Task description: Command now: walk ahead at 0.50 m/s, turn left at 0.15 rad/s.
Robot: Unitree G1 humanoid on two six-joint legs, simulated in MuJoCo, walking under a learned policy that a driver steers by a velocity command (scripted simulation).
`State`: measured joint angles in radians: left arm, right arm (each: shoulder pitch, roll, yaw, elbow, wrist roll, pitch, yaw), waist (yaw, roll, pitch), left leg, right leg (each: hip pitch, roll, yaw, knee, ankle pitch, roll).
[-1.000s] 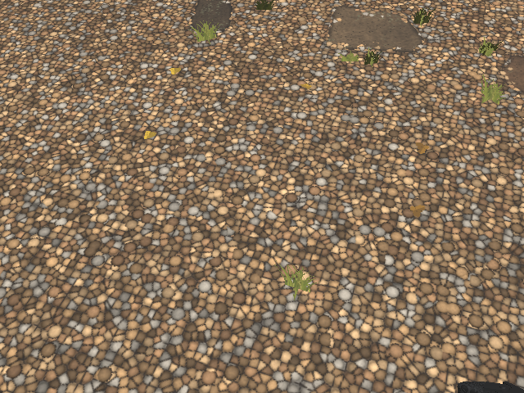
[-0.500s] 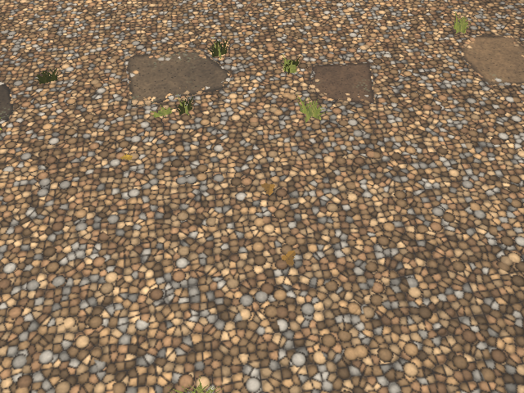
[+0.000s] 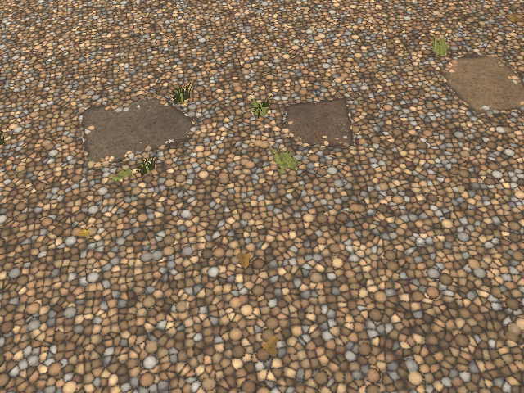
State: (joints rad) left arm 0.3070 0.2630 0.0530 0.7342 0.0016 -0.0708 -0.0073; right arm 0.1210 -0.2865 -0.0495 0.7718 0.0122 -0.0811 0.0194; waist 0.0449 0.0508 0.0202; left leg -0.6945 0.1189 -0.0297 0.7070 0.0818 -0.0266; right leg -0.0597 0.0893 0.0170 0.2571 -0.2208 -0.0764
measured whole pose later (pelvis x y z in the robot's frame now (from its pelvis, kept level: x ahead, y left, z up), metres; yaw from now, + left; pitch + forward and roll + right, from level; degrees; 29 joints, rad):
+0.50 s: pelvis +0.20 +0.06 -0.01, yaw +5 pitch +1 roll +1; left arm 0.20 0.27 0.04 0.81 0.00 0.02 0.04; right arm 0.14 -0.23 -0.02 0.83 -0.02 -0.03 0.02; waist -0.01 -0.03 0.03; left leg -0.32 -0.07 0.05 0.43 -0.13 0.07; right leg -0.42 -0.08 0.06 0.68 -0.28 0.05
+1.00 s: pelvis +0.26 +0.04 -0.01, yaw +5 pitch -1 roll +0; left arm 0.19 0.22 0.04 0.96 0.00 -0.01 0.04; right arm 0.13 -0.24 -0.03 0.98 0.00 0.01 -0.01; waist 0.00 0.00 0.03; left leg -0.22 -0.01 0.02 0.51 -0.28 0.02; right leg -0.20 -0.03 0.01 0.52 -0.30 0.03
